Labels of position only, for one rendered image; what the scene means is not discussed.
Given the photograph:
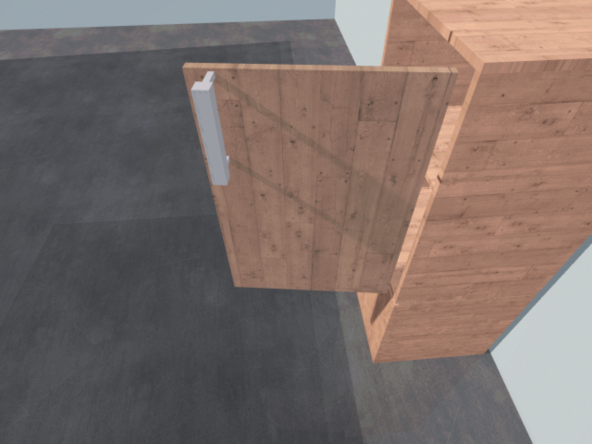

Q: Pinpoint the cupboard door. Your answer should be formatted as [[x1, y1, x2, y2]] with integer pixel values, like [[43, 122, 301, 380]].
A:
[[182, 63, 459, 293]]

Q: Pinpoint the handle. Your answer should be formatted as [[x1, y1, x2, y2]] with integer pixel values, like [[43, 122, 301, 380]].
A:
[[191, 71, 230, 185]]

